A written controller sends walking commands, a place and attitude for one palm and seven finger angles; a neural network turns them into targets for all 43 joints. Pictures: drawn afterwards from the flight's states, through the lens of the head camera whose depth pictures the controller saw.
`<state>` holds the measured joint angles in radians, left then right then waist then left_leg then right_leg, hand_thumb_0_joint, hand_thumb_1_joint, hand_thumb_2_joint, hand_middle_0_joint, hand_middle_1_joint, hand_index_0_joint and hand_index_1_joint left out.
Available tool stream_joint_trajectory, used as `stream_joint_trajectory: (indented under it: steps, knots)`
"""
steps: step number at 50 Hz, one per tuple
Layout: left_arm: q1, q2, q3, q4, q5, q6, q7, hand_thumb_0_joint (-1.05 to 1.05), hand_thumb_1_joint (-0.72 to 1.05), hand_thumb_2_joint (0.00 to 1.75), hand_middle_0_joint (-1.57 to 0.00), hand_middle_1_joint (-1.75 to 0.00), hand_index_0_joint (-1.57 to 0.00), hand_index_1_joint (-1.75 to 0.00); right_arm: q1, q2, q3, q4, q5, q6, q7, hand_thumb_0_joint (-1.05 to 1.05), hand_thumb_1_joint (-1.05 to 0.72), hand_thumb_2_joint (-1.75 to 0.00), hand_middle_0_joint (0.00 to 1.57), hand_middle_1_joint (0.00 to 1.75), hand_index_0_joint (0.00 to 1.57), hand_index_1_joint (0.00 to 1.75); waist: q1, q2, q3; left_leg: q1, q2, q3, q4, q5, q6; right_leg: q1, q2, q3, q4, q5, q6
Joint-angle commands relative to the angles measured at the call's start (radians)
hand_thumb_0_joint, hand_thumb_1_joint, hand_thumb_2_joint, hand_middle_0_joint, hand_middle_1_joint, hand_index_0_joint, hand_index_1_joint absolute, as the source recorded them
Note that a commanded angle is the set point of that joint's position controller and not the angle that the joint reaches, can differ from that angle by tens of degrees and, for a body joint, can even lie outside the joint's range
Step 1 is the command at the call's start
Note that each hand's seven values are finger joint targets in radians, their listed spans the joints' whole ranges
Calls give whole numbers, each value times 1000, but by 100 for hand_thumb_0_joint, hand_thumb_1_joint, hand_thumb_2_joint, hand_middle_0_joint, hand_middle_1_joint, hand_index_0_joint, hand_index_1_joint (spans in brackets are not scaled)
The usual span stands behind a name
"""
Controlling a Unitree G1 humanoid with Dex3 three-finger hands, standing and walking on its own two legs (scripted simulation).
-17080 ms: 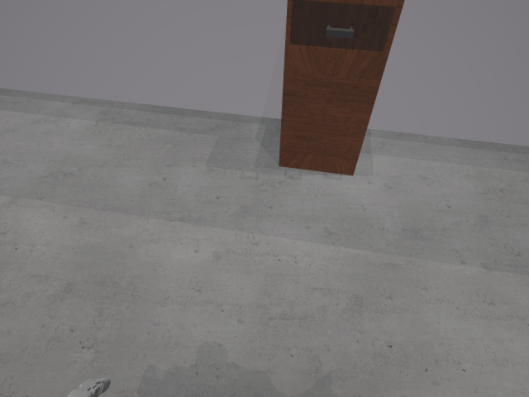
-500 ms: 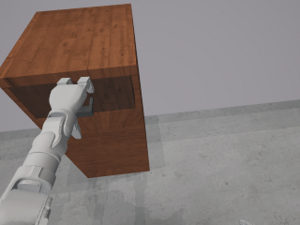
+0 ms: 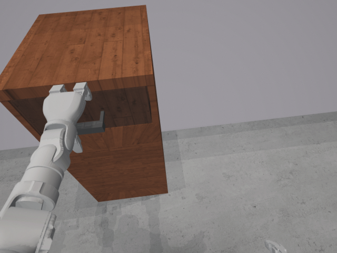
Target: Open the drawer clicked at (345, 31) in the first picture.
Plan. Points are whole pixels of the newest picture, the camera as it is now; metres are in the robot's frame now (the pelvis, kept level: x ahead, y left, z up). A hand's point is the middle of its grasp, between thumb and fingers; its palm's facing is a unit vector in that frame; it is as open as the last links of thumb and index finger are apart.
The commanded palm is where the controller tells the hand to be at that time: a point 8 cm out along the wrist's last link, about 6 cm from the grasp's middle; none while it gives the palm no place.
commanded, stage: move the hooked fingers above the handle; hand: left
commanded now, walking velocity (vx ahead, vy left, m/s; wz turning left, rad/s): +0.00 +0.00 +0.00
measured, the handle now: (87, 121) +0.47 +0.26 +0.01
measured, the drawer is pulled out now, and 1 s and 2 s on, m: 0.00 0.00 0.00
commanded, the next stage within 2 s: none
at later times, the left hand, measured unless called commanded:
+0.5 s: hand (83, 116) +0.43 +0.24 +0.08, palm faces +0.06 +0.01 -1.00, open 13.8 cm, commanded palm +0.39 +0.26 +0.13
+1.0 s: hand (76, 119) +0.43 +0.26 +0.07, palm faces +0.01 +0.02 -1.00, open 13.8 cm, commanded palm +0.40 +0.26 +0.13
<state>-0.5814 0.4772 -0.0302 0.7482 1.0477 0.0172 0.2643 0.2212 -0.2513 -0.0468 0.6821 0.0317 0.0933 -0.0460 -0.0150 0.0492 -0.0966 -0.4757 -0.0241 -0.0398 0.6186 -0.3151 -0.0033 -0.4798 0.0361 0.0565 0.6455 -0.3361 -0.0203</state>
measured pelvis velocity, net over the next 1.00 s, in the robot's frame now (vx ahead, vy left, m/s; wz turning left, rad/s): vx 0.00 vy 0.00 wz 0.01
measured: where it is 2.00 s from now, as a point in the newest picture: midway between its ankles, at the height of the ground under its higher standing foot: outside the picture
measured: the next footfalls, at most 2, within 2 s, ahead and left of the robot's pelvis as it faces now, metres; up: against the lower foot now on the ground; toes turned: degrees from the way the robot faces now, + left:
none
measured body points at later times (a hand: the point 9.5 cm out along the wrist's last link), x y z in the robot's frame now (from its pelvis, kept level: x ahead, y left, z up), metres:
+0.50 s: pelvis +0.01 +0.01 +0.00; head +0.05 -0.02 +0.45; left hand +0.42 +0.24 +0.13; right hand +0.11 -0.24 -0.14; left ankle -0.01 +0.13 -0.72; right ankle -0.01 -0.11 -0.72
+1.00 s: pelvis +0.00 +0.00 +0.00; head +0.05 -0.02 +0.45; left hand +0.42 +0.26 +0.13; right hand +0.11 -0.27 -0.13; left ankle -0.01 +0.13 -0.72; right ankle -0.01 -0.11 -0.72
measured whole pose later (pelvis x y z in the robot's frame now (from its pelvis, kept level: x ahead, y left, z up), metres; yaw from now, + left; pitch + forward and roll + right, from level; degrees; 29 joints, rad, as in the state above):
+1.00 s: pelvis +0.00 +0.00 +0.00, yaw +1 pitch +11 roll +0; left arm -0.63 0.49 -0.06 0.79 1.03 0.02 0.22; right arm 0.24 -0.26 -0.05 0.69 0.03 0.10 -0.05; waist -0.02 0.05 -0.10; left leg -0.50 -0.03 -0.05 0.63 -0.32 0.00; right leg -0.49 0.03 0.04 0.65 -0.34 -0.02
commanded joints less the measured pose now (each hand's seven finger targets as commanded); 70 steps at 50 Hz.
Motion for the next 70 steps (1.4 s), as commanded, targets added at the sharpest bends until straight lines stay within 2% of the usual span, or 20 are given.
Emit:
stream_joint_trajectory:
  steps: [1, 6, 11, 12, 16, 18, 21, 25, 27, 31, 35, 37, 43, 46, 48, 51, 54, 56, 63, 70]
  knots:
    - [-306, 221, 38, -149, -27, 89, -35, 0, -50, 30, -30, -120, -30, -120, 8, -139, -45, -122, 3, -19, -7, 0, -90, -90, 20, 30, 20, 30, 9, -67, -380, 153, -15, 86, -46, 369, 43, 247, -9, -52, -76, 412, -14]
    - [-346, 58, -117, -333, -84, 10, -148, 0, -50, 30, -30, -120, -30, -120, 3, -133, -45, -147, -2, -24, -17, 0, -90, -90, 20, 30, 20, 30, -45, -90, -289, 228, -8, 54, -36, 360, 55, 150, -9, -61, -101, 361, -8]
    - [-461, 283, 89, -379, -30, -99, -62, 0, -50, 30, -30, -120, -30, -120, 28, -126, -43, -114, -14, -23, -26, 0, -90, -90, 20, 30, 20, 30, 4, 2, -300, 210, -17, 31, -29, 362, 40, 126, -3, -62, -68, 305, -28]
    - [-489, 274, 90, -383, -13, -105, -27, 0, -50, 30, -30, -120, -30, -120, 27, -113, -41, -112, -12, -27, -22, 0, -90, -90, 20, 30, 20, 30, 7, 37, -316, 216, -17, 26, -25, 375, 37, 113, 0, -65, -56, 305, -30]
    - [-450, 355, 199, -266, 16, -36, 91, 0, -50, 30, -30, -120, -30, -120, 20, -107, -37, -90, -18, -26, -12, 0, -90, -90, 20, 30, 20, 30, 43, 36, -350, 156, -23, 42, -28, 379, 21, 159, 7, -73, -39, 307, -35]
    - [-409, 320, 162, -214, 12, 29, 105, 0, -50, 30, -30, -120, -30, -120, 3, -104, -32, -91, -14, -23, -4, 0, -90, -90, 20, 30, 20, 30, 51, 41, -364, 153, -21, 58, -40, 386, 17, 187, 6, -74, -42, 336, -33]
    - [-293, 238, 81, -91, -16, 136, 36, 0, -50, 30, -30, -120, -30, -120, 3, -125, -36, -96, -6, -8, 4, 0, -90, -90, 20, 30, 20, 30, 35, -38, -381, 143, -15, 74, -50, 409, 21, 240, 2, -70, -60, 398, -24]
    - [-282, 278, 86, -124, -46, 150, -56, 0, -50, 30, -30, -120, -30, -120, -11, -140, -22, -124, 5, 15, -16, 0, -90, -90, 20, 30, 20, 30, 31, -157, -314, 113, -14, 86, -78, 345, 42, 288, -12, -57, -94, 408, -5]
    - [-291, 261, 61, -115, -36, 126, -90, 0, -50, 30, -30, -120, -30, -120, -12, -144, -18, -130, 8, 17, -27, 0, -90, -90, 20, 30, 20, 30, 18, -162, -263, 102, -13, 84, -85, 305, 47, 260, -15, -55, -108, 368, -4]
    - [-342, 262, 59, -244, -33, 0, -126, 0, -50, 30, -30, -120, -30, -120, 5, -139, -32, -147, -2, -2, -39, 0, -90, -90, 20, 30, 20, 30, 4, -82, -296, 149, -17, 78, -62, 316, 57, 247, -17, -40, -107, 377, -8]
    - [-365, 255, 74, -345, -33, -110, -90, 0, -50, 30, -30, -120, -30, -120, 34, -120, -51, -130, -8, -26, -35, 0, -90, -90, 20, 30, 20, 30, 0, 33, -320, 205, -20, 65, -24, 364, 54, 171, -5, -41, -84, 374, -17]
    - [-427, 260, 76, -349, -29, -130, -57, 0, -50, 30, -30, -120, -30, -120, 48, -119, -55, -112, -7, -32, -30, 0, -90, -90, 20, 30, 20, 30, -18, 31, -310, 196, -20, 55, -16, 338, 51, 132, -2, -44, -81, 331, -18]
    - [-441, 270, 90, -197, -20, -43, 25, 0, -50, 30, -30, -120, -30, -120, 43, -127, -53, -82, 1, -33, -15, 0, -90, -90, 20, 30, 20, 30, -17, -8, -297, 138, -24, 59, -24, 285, 42, 119, -1, -57, -74, 283, -18]
    - [-465, 267, 65, -122, -19, 14, 10, 0, -50, 30, -30, -120, -30, -120, 49, -139, -48, -79, -1, -27, -13, 0, -90, -90, 20, 30, 20, 30, -24, -27, -326, 135, -21, 63, -29, 294, 42, 143, -4, -57, -78, 296, -17]
    - [-411, 273, 67, -122, -23, 30, -20, 0, -50, 30, -30, -120, -30, -120, 49, -141, -47, -98, -1, -21, -13, 0, -90, -90, 20, 30, 20, 30, 1, -29, -384, 146, -21, 71, -26, 332, 44, 196, -6, -51, -69, 359, -15]
    - [-368, 220, 24, -134, -42, 25, -73, 0, -50, 30, -30, -120, -30, -120, 44, -143, -45, -115, -2, -14, -14, 0, -90, -90, 20, 30, 20, 30, -14, -69, -380, 150, -17, 71, -20, 366, 50, 221, -9, -49, -73, 419, -11]
    - [-304, 196, 15, -137, -49, 8, -102, 0, -50, 30, -30, -120, -30, -120, 38, -143, -39, -128, 2, -8, -15, 0, -90, -90, 20, 30, 20, 30, -7, -101, -287, 126, -15, 71, -31, 340, 52, 190, -7, -56, -81, 400, -9]
    - [-315, 225, 45, -188, -48, -23, -105, 0, -50, 30, -30, -120, -30, -120, 35, -142, -42, -134, -1, -9, -17, 0, -90, -90, 20, 30, 20, 30, -2, -105, -294, 127, -15, 67, -31, 333, 53, 195, -9, -49, -85, 379, -11]
    - [-413, 308, 145, -316, -6, -91, 14, 0, -50, 30, -30, -120, -30, -120, 48, -117, -53, -118, -10, -23, -14, 0, -90, -90, 20, 30, 20, 30, 16, 18, -357, 171, -16, 54, -12, 393, 45, 164, 2, -55, -47, 375, -23]
    - [-302, 251, 100, -241, -19, 48, 37, 0, -50, 30, -30, -120, -30, -120, 22, -125, -52, -104, -3, -23, 2, 0, -90, -90, 20, 30, 20, 30, 21, -6, -377, 168, -13, 72, -29, 413, 36, 208, 2, -61, -55, 410, -20]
